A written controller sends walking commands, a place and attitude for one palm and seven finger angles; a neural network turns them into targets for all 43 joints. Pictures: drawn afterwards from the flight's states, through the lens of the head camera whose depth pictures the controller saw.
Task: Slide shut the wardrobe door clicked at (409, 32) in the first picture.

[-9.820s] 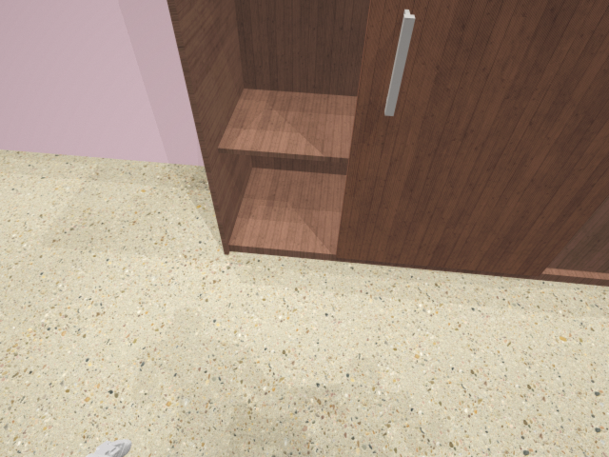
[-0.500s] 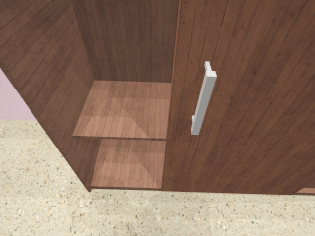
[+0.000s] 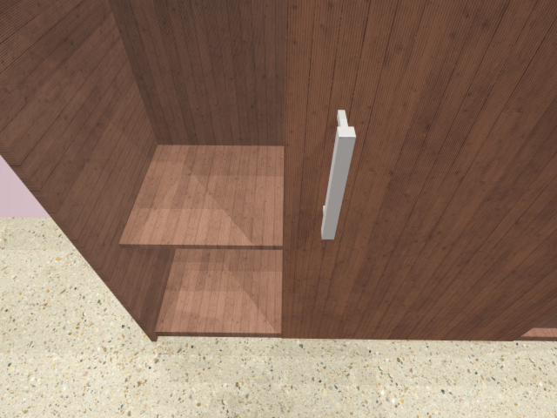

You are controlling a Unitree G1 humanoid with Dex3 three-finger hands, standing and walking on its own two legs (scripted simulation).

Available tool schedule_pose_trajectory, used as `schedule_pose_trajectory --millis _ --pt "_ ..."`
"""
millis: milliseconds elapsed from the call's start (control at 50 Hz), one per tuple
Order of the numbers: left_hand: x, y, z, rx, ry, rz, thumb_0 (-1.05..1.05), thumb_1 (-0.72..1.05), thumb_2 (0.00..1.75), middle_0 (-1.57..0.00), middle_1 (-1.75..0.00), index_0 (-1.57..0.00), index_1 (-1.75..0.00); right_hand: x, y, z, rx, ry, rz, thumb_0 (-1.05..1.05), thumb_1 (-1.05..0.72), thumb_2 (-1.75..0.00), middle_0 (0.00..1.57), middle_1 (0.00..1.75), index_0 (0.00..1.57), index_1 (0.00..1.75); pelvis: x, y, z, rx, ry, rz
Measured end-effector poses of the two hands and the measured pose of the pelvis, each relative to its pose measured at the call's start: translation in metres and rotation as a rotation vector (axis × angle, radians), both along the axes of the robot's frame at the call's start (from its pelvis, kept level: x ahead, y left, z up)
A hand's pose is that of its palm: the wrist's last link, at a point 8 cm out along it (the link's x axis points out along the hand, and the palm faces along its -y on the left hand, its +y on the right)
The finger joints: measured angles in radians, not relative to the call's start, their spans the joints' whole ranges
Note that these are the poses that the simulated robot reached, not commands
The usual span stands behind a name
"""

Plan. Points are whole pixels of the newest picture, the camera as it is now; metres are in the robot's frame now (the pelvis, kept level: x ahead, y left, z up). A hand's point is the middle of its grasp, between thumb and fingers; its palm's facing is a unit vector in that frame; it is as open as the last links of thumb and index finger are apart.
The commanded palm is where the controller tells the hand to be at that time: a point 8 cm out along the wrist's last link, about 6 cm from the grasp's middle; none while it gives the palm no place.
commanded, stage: look again from close up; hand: right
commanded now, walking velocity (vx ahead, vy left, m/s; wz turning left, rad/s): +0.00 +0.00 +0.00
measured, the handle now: (334, 181) +0.46 -0.06 +0.09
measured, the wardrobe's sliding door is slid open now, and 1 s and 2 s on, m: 0.45 0.45 0.45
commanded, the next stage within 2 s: raise the hand with hooked fingers in 0.26 s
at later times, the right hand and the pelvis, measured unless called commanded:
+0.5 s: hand out of the picture +0.12 -0.18 -0.07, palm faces +0.22 +0.95 -0.23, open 7.4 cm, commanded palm +0.10 -0.22 -0.05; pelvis -0.01 +0.02 +0.00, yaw -2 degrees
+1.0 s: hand out of the picture +0.13 -0.17 +0.01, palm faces +0.02 +0.99 -0.10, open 9.9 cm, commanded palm +0.11 -0.23 +0.01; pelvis -0.06 +0.07 -0.06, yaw -5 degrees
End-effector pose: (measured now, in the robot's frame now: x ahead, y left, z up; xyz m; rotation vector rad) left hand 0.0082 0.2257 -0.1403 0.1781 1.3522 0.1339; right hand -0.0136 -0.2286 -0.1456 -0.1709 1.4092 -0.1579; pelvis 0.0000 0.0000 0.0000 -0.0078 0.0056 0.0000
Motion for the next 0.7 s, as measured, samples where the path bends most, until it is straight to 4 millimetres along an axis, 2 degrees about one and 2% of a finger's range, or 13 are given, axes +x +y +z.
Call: schedule_pose_trajectory --millis 200,380,400,420,460,520,580,600,640,700 --pt "0.011 0.008 0.0 -0.001 -0.009 -0.014 0.01 0.92 0.9 -0.2 -0.3 -0.2 -0.3 -0.015 0.015 0.001 0.016 0.037 -0.018 0.0 -0.9 -0.89 0.2 0.3 0.2 0.3 0.001 0.006 0.002 -0.004 -0.005 -0.005" --pt "0.013 0.017 0.0 -0.004 -0.007 -0.019 0.01 0.92 0.9 -0.2 -0.3 -0.2 -0.3 -0.016 0.028 0.001 0.016 0.032 -0.019 0.0 -0.9 -0.89 0.2 0.3 0.2 0.3 0.002 0.015 0.002 0.0 -0.002 -0.01" --pt "0.016 0.019 0.001 0.003 -0.034 -0.011 0.01 0.92 0.9 -0.2 -0.3 -0.2 -0.3 -0.005 0.026 0.007 0.017 -0.021 -0.075 0.0 -0.9 -0.89 0.2 0.3 0.2 0.3 0.0 0.016 0.002 0.006 -0.001 -0.016" --pt "0.021 0.022 0.005 0.018 -0.089 -0.022 0.01 0.92 0.9 -0.2 -0.3 -0.2 -0.3 0.015 0.022 0.019 0.001 -0.14 -0.093 0.01 -0.9 -0.89 0.2 0.3 0.2 0.31 -0.003 0.017 0.001 0.005 -0.004 -0.017" --pt "0.035 0.026 0.011 0.023 -0.224 -0.057 0.01 0.92 0.9 -0.2 -0.3 -0.2 -0.3 0.062 0.01 0.054 -0.07 -0.418 -0.081 0.02 -0.91 -0.89 0.2 0.31 0.2 0.31 -0.008 0.02 0.001 -0.009 0.003 -0.019" --pt "0.061 0.034 0.017 0.009 -0.413 -0.084 0.01 0.91 0.9 -0.2 -0.3 -0.2 -0.3 0.129 0.006 0.117 -0.1 -0.81 -0.04 0.02 -0.89 -0.88 0.2 0.33 0.2 0.33 -0.017 0.026 -0.003 -0.021 0.015 -0.043" --pt "0.089 0.044 0.027 0.013 -0.57 -0.114 0.01 0.91 0.9 -0.2 -0.3 -0.2 -0.3 0.178 0.012 0.165 -0.061 -1.139 0.043 0.02 -0.84 -0.86 0.2 0.36 0.2 0.36 -0.028 0.034 -0.01 -0.004 0.057 -0.054" --pt "0.097 0.048 0.031 0.016 -0.615 -0.119 0.01 0.91 0.9 -0.2 -0.3 -0.2 -0.3 0.187 0.015 0.173 -0.032 -1.223 0.075 0.01 -0.82 -0.85 0.2 0.37 0.2 0.37 -0.032 0.037 -0.013 -0.002 0.076 -0.051" --pt "0.112 0.058 0.04 0.025 -0.697 -0.131 0.01 0.91 0.9 -0.2 -0.3 -0.2 -0.3 0.193 0.024 0.175 0.047 -1.34 0.138 0.01 -0.78 -0.83 0.2 0.39 0.2 0.4 -0.039 0.045 -0.022 -0.001 0.108 -0.039" --pt "0.13 0.073 0.049 0.052 -0.798 -0.158 0.01 0.9 0.9 -0.2 -0.3 -0.2 -0.3 0.175 0.033 0.154 0.157 -1.364 0.225 0.0 -0.71 -0.81 0.21 0.43 0.21 0.44 -0.047 0.053 -0.036 -0.001 0.138 -0.029"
